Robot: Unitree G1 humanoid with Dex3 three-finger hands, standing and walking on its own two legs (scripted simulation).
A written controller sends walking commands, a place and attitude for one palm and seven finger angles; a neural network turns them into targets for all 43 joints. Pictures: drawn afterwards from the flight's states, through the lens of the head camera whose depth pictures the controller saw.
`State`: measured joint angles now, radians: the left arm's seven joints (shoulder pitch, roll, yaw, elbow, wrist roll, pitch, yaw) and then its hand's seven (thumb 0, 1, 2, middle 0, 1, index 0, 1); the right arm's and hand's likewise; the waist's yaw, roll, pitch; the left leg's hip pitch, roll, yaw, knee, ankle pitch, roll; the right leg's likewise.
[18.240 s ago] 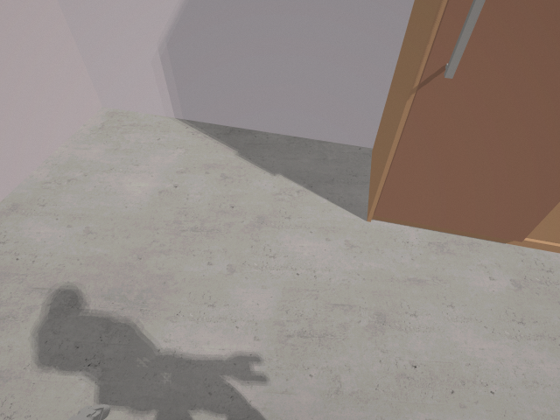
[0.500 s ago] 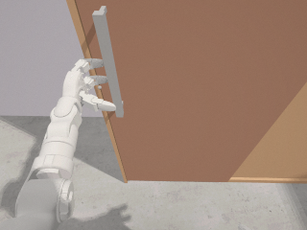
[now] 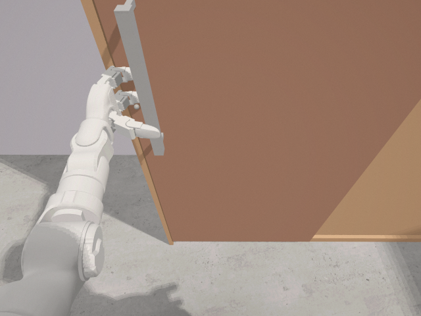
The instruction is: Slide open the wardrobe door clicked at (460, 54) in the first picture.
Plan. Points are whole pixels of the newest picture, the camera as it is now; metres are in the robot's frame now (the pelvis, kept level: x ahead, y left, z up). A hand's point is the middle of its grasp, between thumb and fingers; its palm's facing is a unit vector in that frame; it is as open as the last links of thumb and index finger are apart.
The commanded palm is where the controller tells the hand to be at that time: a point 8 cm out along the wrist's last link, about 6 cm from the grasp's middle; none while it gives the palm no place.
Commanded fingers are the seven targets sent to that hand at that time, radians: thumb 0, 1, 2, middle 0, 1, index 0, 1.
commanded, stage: slide the fingers in behind the handle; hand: left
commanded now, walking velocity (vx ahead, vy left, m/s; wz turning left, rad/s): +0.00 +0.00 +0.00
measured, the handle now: (147, 91) +0.51 +0.13 +0.16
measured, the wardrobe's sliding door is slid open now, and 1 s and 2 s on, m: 0.00 0.00 0.00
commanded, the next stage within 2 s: grip the handle and tug to test in 1.92 s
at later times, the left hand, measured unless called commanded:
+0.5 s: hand (140, 109) +0.45 +0.14 +0.16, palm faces -0.01 -1.00 -0.01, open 13.9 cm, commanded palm +0.43 +0.19 +0.16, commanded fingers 0.00 -0.50 0.30 -0.30 -1.20 -0.30 -1.20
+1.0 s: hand (151, 108) +0.46 +0.12 +0.16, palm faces -0.01 -1.00 -0.01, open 14.0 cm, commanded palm +0.43 +0.17 +0.16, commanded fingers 0.00 -0.50 0.30 -0.30 -1.20 -0.30 -1.20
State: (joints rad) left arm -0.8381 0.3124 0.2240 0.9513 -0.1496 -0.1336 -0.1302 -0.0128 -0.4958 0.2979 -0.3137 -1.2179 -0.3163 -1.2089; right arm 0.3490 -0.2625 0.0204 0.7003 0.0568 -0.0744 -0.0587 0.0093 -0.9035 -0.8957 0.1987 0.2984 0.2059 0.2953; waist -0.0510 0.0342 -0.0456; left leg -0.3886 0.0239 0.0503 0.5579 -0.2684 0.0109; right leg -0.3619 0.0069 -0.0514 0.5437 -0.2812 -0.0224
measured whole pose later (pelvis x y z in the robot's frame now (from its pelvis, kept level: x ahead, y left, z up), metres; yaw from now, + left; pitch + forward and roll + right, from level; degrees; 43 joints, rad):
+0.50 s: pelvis +0.00 +0.01 +0.00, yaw -1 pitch +5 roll +0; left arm -0.79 0.27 0.22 0.89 -0.14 -0.13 -0.11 -0.01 -0.50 0.30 -0.30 -1.20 -0.31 -1.20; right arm 0.33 -0.25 0.02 0.68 0.06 -0.07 -0.05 0.01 -0.90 -0.90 0.20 0.30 0.21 0.30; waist -0.05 0.03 -0.06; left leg -0.38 0.02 0.06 0.56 -0.27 0.02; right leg -0.36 0.00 -0.04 0.55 -0.28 -0.01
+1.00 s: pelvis +0.01 +0.00 +0.00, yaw -1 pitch +5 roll +0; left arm -0.77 0.22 0.18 0.83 -0.13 -0.09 -0.05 -0.01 -0.50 0.30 -0.30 -1.20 -0.30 -1.20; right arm 0.32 -0.24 0.02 0.68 0.05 -0.06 -0.04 0.01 -0.90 -0.90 0.20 0.30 0.21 0.30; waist -0.05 0.03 -0.06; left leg -0.36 0.02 0.06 0.55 -0.28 0.01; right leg -0.34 0.01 -0.04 0.53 -0.28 -0.02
